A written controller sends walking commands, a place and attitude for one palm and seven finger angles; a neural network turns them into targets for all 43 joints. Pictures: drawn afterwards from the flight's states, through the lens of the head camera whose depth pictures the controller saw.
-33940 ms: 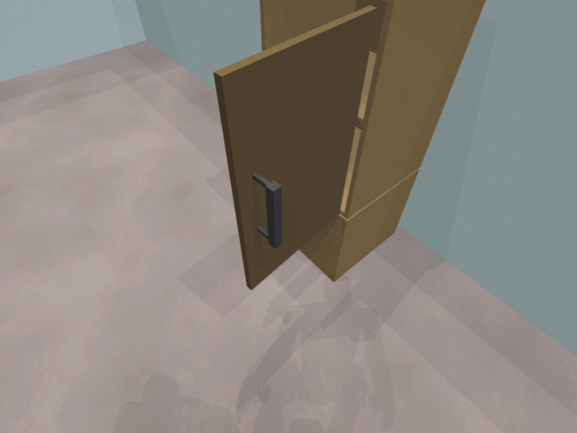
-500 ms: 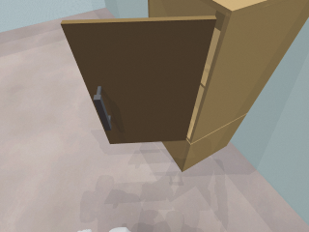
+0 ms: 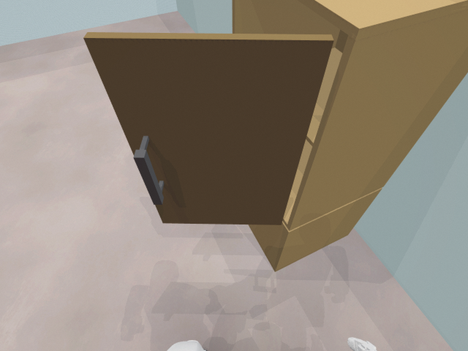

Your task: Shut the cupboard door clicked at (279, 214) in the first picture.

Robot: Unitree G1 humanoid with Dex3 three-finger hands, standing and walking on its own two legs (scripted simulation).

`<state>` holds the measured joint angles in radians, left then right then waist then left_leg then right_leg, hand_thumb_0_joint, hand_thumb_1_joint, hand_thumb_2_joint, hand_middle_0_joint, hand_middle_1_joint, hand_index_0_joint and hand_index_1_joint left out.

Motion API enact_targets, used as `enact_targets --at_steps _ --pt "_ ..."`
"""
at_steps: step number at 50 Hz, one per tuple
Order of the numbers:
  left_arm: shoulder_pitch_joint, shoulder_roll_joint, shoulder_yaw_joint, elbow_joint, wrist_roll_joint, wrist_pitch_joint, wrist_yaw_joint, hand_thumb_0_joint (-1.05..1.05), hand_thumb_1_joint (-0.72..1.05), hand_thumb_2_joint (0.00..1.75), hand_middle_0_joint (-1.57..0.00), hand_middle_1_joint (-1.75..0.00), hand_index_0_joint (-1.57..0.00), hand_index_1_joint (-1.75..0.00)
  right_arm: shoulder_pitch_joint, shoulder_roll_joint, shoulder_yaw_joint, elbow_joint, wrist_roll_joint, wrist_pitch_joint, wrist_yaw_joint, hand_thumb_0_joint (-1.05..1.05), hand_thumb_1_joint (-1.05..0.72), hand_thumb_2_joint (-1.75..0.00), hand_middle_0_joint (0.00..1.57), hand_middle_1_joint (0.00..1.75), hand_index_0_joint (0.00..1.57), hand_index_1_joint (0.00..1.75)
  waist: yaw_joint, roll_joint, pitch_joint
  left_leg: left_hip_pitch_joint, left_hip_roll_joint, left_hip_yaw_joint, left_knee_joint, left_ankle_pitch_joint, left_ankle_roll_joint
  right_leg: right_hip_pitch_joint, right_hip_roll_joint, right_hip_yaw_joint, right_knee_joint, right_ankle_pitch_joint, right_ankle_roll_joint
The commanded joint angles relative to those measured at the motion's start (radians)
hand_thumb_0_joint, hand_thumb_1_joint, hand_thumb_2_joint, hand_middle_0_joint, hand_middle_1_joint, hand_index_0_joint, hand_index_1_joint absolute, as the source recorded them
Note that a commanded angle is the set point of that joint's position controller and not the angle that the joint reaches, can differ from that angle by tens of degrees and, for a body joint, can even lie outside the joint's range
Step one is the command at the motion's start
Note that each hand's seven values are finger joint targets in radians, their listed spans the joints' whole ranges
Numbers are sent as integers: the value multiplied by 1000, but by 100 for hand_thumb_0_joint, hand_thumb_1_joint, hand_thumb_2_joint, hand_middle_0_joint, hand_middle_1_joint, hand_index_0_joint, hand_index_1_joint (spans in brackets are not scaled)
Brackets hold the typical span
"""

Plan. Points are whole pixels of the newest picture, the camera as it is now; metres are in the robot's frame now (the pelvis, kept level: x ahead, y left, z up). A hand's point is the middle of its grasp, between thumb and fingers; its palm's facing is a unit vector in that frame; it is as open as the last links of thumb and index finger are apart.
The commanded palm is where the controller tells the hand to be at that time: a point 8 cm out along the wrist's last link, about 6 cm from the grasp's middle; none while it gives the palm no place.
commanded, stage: come to a stop and stand still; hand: left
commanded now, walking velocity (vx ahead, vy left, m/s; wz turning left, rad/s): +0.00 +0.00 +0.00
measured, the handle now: (152, 172) +0.46 +0.23 -0.03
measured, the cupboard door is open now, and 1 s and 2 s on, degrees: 63 63 63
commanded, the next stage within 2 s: look again from close up in 0.50 s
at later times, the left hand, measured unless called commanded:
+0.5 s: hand out of the picture +0.00 +0.17 -0.16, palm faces +0.04 -0.98 -0.17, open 7.3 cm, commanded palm none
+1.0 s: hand out of the picture -0.03 +0.18 -0.16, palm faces +0.02 -0.97 -0.23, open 7.4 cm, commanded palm none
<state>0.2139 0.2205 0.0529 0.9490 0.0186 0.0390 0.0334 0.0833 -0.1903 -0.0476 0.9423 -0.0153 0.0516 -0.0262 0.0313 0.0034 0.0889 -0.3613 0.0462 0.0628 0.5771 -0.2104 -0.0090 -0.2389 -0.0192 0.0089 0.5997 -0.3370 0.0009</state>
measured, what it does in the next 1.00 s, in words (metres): steps on the spot: left foot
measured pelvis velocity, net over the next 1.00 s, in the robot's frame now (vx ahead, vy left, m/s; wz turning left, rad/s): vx -0.03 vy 0.00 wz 0.00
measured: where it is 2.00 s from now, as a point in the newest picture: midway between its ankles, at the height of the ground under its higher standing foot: outside the picture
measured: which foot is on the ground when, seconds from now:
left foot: down 0.00-0.00, up 0.02-0.22, down 0.24-1.00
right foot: down 0.00-1.00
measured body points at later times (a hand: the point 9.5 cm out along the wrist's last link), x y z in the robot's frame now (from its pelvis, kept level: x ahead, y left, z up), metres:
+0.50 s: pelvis -0.03 -0.01 +0.02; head -0.02 +0.01 +0.47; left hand +0.00 +0.22 -0.15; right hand -0.03 -0.24 -0.14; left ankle -0.04 +0.10 -0.73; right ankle -0.02 -0.13 -0.73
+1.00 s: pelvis -0.03 +0.00 +0.01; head -0.04 -0.01 +0.46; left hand -0.03 +0.24 -0.14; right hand -0.02 -0.22 -0.15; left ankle -0.04 +0.10 -0.73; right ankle -0.02 -0.13 -0.73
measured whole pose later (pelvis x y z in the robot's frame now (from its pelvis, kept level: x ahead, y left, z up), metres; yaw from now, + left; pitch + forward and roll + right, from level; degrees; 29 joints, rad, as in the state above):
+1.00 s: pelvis -0.03 +0.00 +0.01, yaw +0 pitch -2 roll +1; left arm 0.30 0.17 -0.01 1.09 0.01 -0.01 0.03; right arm 0.30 -0.17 0.01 1.07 -0.01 -0.02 -0.02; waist 0.00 0.02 0.01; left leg -0.18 -0.03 0.05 0.47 -0.26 0.03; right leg -0.22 -0.02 0.02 0.51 -0.26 0.01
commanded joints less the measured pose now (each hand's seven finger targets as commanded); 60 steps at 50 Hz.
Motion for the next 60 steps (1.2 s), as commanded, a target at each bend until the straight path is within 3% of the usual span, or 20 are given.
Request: enact_targets --at_steps 1,2,3,5,8,10,12,13,15,16,22,29,30,31,32,34,37,39,45,60 --pt "40 190 15 -50 19 -25 -5 0 90 90 -20 -30 -20 -30 9 -81 -29 -75 7 9 18 0 -90 -90 20 30 20 30 -16 -129 -44 35 -52 -76 289 -336 -7 -147 -336 319 -370 277 -197" --pt "7 165 15 -35 19 -34 -3 0 90 90 -20 -30 -20 -30 5 -72 -26 -62 3 12 13 0 -90 -90 20 30 20 30 -37 -212 -29 -21 -43 -95 345 -334 -2 -115 -295 326 -332 387 -206" --pt "-14 142 10 -32 15 -38 -1 0 90 90 -20 -30 -20 -30 48 -85 -26 -41 6 8 10 0 -90 -90 20 30 20 30 -50 -229 -46 -19 -29 -95 366 -308 -6 -70 -274 267 -296 484 -209" --pt "-13 136 4 -23 13 -42 -2 0 90 90 -20 -30 -20 -30 78 -84 -17 -10 13 -6 13 0 -90 -90 20 30 20 30 -50 -196 -66 -8 -34 -68 314 -281 -14 10 -224 177 -244 611 -189" --pt "33 142 4 11 6 -47 0 0 90 90 -20 -30 -20 -30 103 -67 -4 23 16 -22 9 0 -90 -90 20 30 20 30 -30 -165 -108 52 -35 -36 57 -204 -24 126 -198 154 -195 665 -173" --pt "34 132 -1 34 -8 -48 3 0 90 90 -20 -30 -20 -30 158 -68 5 60 13 -37 2 0 -90 -90 20 30 20 30 -45 -142 -138 188 -25 -54 -182 11 -18 119 -176 148 -154 595 -117" --pt "60 78 -14 46 -18 -44 1 0 90 90 -20 -30 -20 -30 152 -122 9 78 4 -58 -5 0 -90 -90 20 30 20 30 -12 20 -151 262 103 -160 -196 320 31 75 -80 90 -168 374 -39" --pt "56 66 -17 49 -10 -38 1 0 90 90 -20 -30 -20 -30 141 -130 10 82 5 -55 -6 0 -90 -90 20 30 20 30 -8 2 -111 209 127 -163 -205 239 39 82 -60 77 -204 244 -28" --pt "25 70 -18 73 -12 -27 -2 0 90 90 -20 -30 -20 -30 131 -114 21 107 4 -60 -8 0 -90 -90 20 30 20 30 -7 112 -65 143 96 -167 -253 195 38 122 -53 56 -201 217 -21" --pt "34 64 -19 85 -13 -27 -3 0 90 90 -20 -30 -20 -30 137 -106 22 117 4 -60 -9 0 -90 -90 20 30 20 30 -3 113 -62 131 91 -162 -272 153 35 137 -52 57 -211 204 -23" --pt "54 53 -27 123 -12 -35 -7 0 90 90 -20 -30 -20 -30 194 -81 23 141 4 -57 -8 0 -90 -90 20 30 20 30 -17 28 -23 136 54 -135 -301 -31 19 102 -63 84 -288 144 -31" --pt "87 28 -31 139 -10 -43 -4 0 90 90 -20 -30 -20 -30 250 -59 26 151 6 -61 -10 0 -90 -90 20 30 20 30 -28 -34 -2 156 46 -118 -300 -31 21 63 -65 96 -309 127 -28" --pt "177 44 -49 162 7 -83 38 0 90 90 -20 -30 -20 -30 139 -88 31 91 9 -88 4 0 -90 -90 20 30 20 30 10 85 4 124 48 -57 -75 116 0 38 -134 107 -232 511 -21" --pt "143 102 -36 120 -4 -89 32 0 90 90 -20 -30 -20 -30 211 -21 35 65 6 -78 7 0 -90 -90 20 30 20 30 -48 84 -87 143 1 -83 -105 -49 2 54 -152 152 -225 353 -55" --pt "107 91 -42 106 -6 -88 23 0 90 90 -20 -30 -20 -30 253 -32 36 71 6 -81 7 0 -90 -90 20 30 20 30 -59 65 -109 154 16 -100 -134 -42 11 18 -120 123 -207 145 -66" --pt "106 60 -48 103 -5 -87 12 0 90 90 -20 -30 -20 -30 276 -43 39 64 1 -91 6 0 -90 -90 20 30 20 30 -53 50 -118 159 45 -122 -145 83 32 28 -78 80 -172 176 -57" --pt "120 32 -56 106 -5 -72 7 0 90 90 -20 -30 -20 -30 265 -65 38 51 4 -88 3 0 -90 -90 20 30 20 30 -42 -7 -13 89 49 -150 -197 -17 47 -11 -56 72 -181 64 -47" --pt "123 35 -54 105 -4 -69 4 0 90 90 -20 -30 -20 -30 259 -72 39 51 1 -87 4 0 -90 -90 20 30 20 30 -39 25 26 61 45 -157 -232 -76 48 -25 -51 75 -179 38 -48" --pt "133 47 -51 103 -4 -70 2 0 90 90 -20 -30 -20 -30 250 -92 38 67 2 -90 5 0 -90 -90 20 30 20 30 -31 -35 15 87 38 -150 -254 -85 53 -23 -58 86 -189 55 -43" --pt "86 96 -42 110 -7 -74 0 0 90 90 -20 -30 -20 -30 206 -113 38 121 4 -96 1 0 -90 -90 20 30 20 30 -28 -5 -39 164 43 -114 -229 71 43 28 -78 95 -204 201 -42"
